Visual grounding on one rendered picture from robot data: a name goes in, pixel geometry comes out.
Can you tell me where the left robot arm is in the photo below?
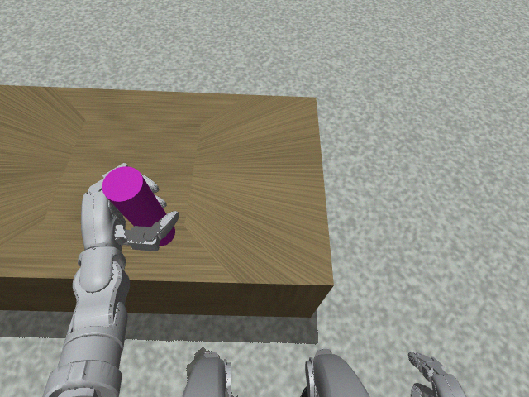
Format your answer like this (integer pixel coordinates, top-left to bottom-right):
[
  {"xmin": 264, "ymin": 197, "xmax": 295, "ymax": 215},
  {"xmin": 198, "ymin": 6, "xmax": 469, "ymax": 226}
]
[{"xmin": 42, "ymin": 246, "xmax": 130, "ymax": 397}]

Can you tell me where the can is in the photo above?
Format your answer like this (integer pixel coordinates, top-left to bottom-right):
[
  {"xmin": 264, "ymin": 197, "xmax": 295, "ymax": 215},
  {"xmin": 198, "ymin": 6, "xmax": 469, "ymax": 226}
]
[{"xmin": 102, "ymin": 166, "xmax": 175, "ymax": 246}]

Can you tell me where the right robot hand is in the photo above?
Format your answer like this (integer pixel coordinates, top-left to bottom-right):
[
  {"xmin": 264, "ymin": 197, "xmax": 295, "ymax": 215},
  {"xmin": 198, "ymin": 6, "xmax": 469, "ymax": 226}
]
[{"xmin": 408, "ymin": 352, "xmax": 467, "ymax": 397}]

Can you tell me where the left robot hand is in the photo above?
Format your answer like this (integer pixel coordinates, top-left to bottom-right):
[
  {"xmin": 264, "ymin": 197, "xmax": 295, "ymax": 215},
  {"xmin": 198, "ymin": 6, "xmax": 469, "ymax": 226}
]
[{"xmin": 81, "ymin": 163, "xmax": 179, "ymax": 251}]

